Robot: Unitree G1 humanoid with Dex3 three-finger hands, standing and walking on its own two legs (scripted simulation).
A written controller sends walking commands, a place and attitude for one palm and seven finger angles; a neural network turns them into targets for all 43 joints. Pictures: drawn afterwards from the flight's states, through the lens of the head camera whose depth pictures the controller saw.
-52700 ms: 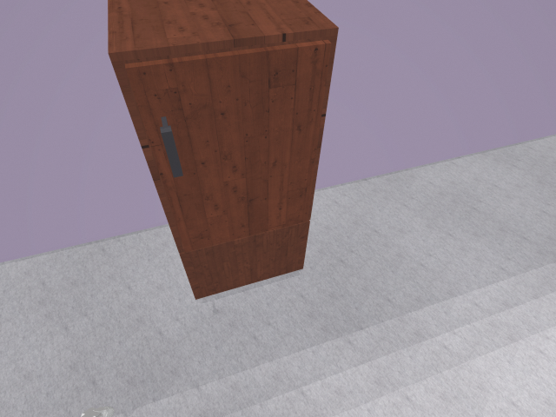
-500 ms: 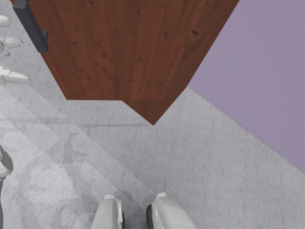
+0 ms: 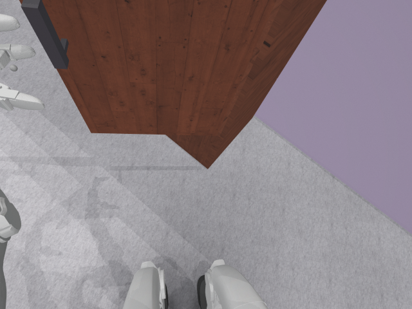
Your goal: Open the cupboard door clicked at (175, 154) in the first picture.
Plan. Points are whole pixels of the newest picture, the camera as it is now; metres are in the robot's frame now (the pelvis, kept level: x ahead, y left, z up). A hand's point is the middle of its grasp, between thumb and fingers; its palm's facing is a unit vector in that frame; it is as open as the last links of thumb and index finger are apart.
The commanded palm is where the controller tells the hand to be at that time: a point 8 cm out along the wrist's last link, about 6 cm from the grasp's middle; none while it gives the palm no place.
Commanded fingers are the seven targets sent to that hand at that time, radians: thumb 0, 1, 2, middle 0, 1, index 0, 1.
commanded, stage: slide the fingers in behind the handle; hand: left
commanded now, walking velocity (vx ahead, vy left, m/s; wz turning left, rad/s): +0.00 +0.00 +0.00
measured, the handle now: (50, 28) +0.59 +0.23 +0.09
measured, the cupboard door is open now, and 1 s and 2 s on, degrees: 42 42 43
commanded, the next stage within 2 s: move the hooked fingers beside the handle in 1.52 s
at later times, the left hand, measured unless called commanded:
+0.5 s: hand (37, 69) +0.52 +0.25 +0.07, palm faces -0.02 -1.00 +0.00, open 13.9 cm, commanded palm +0.51 +0.27 +0.08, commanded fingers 0.00 -0.50 0.30 -0.30 -1.20 -0.30 -1.20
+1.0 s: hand (44, 70) +0.51 +0.24 +0.07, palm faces +0.03 -1.00 -0.01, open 14.2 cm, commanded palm +0.50 +0.24 +0.08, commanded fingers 0.00 -0.50 0.30 -0.30 -1.20 -0.30 -1.20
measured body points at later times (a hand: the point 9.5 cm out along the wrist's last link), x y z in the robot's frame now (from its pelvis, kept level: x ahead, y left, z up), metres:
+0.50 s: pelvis +0.01 +0.00 +0.00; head +0.16 +0.04 +0.42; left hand +0.51 +0.30 +0.07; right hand -0.01 -0.27 -0.09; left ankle +0.01 +0.07 -0.65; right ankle +0.01 -0.12 -0.65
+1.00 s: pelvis +0.01 -0.01 +0.00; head +0.15 +0.04 +0.43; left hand +0.51 +0.29 +0.08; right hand +0.01 -0.27 -0.10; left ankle +0.01 +0.07 -0.65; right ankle +0.01 -0.12 -0.65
